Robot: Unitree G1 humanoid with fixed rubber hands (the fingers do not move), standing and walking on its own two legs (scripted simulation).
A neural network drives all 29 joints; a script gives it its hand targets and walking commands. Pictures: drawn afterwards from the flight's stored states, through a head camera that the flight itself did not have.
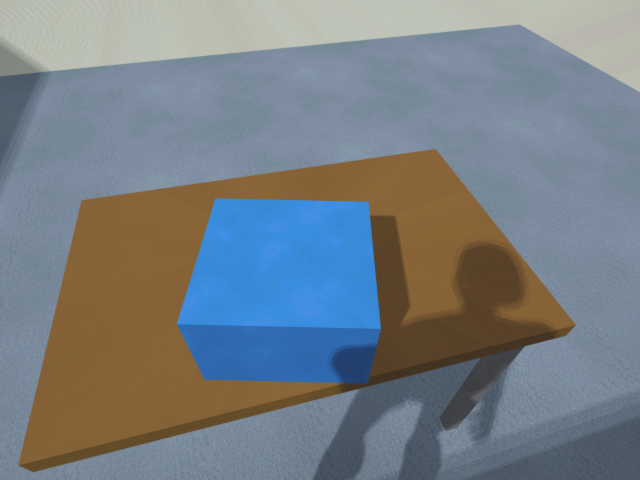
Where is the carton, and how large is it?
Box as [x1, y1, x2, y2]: [177, 198, 380, 383]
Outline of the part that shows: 215,198 177,322 177,325 204,379 367,383 380,330 368,202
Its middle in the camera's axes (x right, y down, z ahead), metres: -0.05 +0.08 +0.64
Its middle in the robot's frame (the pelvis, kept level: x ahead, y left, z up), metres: +0.44 +0.05 -0.05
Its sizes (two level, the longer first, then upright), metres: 0.262 0.245 0.171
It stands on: a table, 0.64 m high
